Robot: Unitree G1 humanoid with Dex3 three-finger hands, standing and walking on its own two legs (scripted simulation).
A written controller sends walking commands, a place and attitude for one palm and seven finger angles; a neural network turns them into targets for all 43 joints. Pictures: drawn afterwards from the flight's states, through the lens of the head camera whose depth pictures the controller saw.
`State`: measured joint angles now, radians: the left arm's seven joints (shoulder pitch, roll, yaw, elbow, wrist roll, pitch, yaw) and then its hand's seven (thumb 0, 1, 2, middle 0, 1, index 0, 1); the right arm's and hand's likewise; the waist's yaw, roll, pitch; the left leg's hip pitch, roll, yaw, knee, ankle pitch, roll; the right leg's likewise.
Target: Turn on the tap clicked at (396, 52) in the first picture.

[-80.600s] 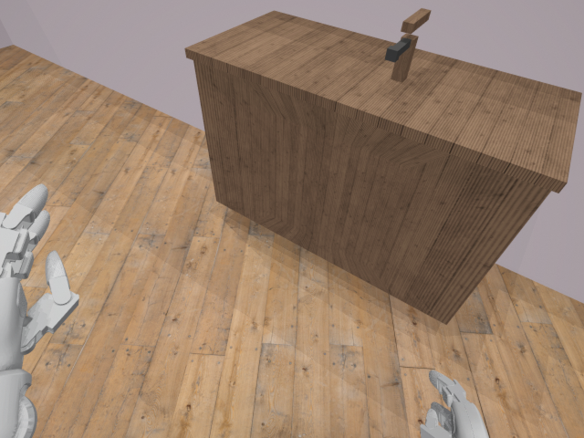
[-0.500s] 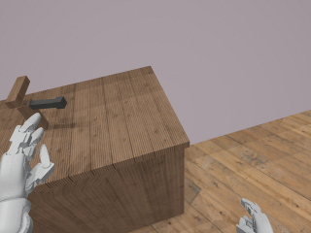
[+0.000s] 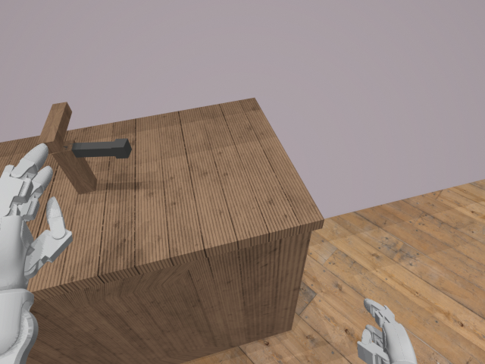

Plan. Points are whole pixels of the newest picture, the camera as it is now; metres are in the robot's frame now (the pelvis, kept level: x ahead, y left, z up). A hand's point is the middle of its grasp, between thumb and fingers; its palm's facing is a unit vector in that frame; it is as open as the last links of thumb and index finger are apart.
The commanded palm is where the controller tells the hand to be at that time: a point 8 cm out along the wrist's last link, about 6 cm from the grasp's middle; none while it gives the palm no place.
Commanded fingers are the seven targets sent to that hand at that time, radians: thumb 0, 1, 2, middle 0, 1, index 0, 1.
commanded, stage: step back with the hand held close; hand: left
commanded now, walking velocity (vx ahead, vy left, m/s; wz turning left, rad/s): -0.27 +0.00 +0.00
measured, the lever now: (121, 148) +0.46 +0.30 +0.12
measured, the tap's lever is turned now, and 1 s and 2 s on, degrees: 75 75 75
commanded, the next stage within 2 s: stop stepping back and stand still in 1.32 s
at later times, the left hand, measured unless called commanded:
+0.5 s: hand (22, 282) +0.16 +0.28 +0.16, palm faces +0.41 -0.79 -0.45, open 7.4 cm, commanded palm +0.11 +0.31 +0.17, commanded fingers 0.00 0.90 0.90 -0.20 -0.30 -0.20 -0.30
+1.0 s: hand out of the picture +0.06 +0.28 +0.16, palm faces +0.40 -0.82 -0.41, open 7.4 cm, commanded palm +0.00 +0.32 +0.17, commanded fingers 0.00 0.90 0.90 -0.20 -0.30 -0.20 -0.30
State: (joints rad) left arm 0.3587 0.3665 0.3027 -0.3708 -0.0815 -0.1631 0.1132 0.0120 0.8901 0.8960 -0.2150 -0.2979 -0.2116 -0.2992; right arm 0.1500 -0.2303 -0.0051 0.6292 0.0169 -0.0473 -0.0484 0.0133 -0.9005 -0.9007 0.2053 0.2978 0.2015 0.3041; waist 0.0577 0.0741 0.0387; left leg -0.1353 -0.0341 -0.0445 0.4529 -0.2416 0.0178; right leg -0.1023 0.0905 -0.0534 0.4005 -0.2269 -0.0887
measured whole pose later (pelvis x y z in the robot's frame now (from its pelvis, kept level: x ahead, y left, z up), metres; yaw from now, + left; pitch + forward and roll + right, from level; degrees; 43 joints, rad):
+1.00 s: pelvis -0.15 +0.03 +0.00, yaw +1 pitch +1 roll -1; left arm 0.45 0.39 0.33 -0.48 -0.05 -0.13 0.14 0.01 0.89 0.90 -0.21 -0.30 -0.21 -0.30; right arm 0.17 -0.19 -0.01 0.59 -0.01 -0.02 -0.06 0.01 -0.90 -0.90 0.20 0.30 0.20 0.30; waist 0.03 0.01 0.00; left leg -0.37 -0.03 -0.04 0.43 -0.08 0.03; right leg -0.36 0.07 0.08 0.81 -0.41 0.03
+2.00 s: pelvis -0.43 -0.05 -0.01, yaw +2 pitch -4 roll +4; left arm 0.48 0.37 0.35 -0.37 -0.03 -0.14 0.15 0.01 0.89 0.90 -0.21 -0.30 -0.21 -0.30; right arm 0.30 -0.18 -0.01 0.66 0.01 -0.09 -0.06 0.01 -0.90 -0.90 0.21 0.30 0.20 0.30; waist -0.05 0.00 -0.07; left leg -0.19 0.03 0.03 0.54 -0.30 0.01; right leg -0.52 0.00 -0.03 1.05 -0.37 0.02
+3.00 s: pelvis -0.46 -0.13 -0.01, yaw +6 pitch -2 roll +1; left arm 0.48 0.38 0.33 -0.52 -0.05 -0.19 0.15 0.01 0.89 0.90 -0.22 -0.30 -0.21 -0.30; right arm 0.20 -0.24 -0.03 0.62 0.00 -0.09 -0.07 0.01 -0.90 -0.90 0.21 0.30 0.20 0.30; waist 0.00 0.04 0.04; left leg -0.20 0.02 -0.01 0.49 -0.25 0.01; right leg -0.27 0.07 -0.06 0.49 -0.20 -0.08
